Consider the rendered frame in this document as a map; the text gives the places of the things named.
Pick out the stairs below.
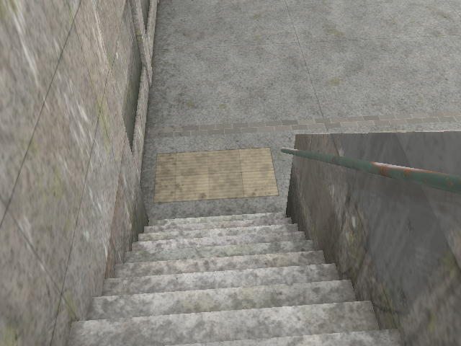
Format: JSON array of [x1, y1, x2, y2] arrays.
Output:
[[68, 212, 403, 346]]

